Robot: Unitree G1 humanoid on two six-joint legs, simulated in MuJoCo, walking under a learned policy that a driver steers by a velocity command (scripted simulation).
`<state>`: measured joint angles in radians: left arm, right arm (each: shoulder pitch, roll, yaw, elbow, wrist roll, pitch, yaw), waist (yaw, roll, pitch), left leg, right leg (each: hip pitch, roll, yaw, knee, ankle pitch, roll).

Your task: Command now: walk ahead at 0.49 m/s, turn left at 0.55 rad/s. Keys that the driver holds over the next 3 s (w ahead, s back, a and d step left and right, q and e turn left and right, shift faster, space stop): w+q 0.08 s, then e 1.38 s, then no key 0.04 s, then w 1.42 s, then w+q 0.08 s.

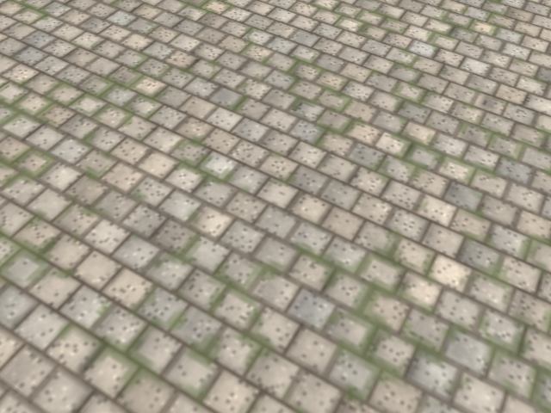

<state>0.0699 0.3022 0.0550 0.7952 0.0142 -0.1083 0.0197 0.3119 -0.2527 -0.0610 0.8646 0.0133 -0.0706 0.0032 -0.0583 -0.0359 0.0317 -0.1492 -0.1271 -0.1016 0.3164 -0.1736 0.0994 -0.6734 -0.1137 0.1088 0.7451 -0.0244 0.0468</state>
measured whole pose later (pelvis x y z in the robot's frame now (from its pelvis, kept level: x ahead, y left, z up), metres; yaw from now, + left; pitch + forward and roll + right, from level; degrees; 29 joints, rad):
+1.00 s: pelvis +0.25 -0.03 +0.00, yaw -19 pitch +1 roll +0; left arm 0.18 0.31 0.07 0.67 -0.02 0.07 0.00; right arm 0.15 -0.28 -0.06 0.77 0.00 0.01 -0.03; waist -0.02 -0.02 0.06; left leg -0.22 0.06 0.11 0.43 -0.23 0.00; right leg -0.42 -0.04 0.00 0.80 -0.37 0.09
